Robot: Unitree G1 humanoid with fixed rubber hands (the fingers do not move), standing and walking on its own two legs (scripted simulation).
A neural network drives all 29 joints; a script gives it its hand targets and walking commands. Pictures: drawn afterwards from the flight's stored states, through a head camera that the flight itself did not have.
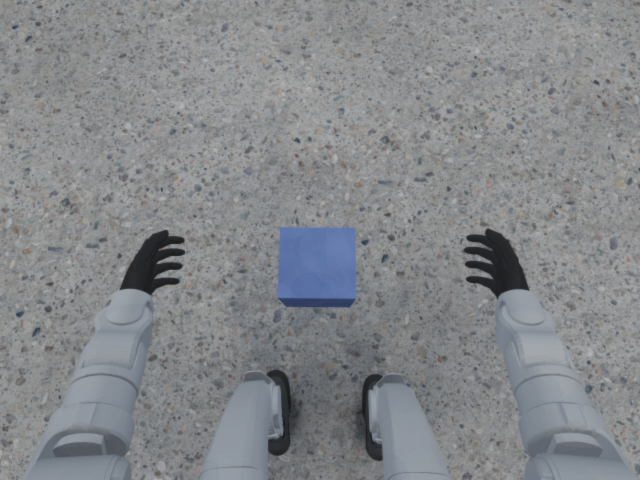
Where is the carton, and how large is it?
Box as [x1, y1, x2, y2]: [277, 227, 355, 306]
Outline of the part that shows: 280,227 277,297 286,306 350,306 355,299 354,228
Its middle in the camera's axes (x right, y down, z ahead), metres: -0.01 +0.07 +1.00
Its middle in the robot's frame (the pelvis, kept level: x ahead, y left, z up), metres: +0.45 +0.03 -0.59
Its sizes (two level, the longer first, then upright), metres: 0.180 0.169 0.215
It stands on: the floor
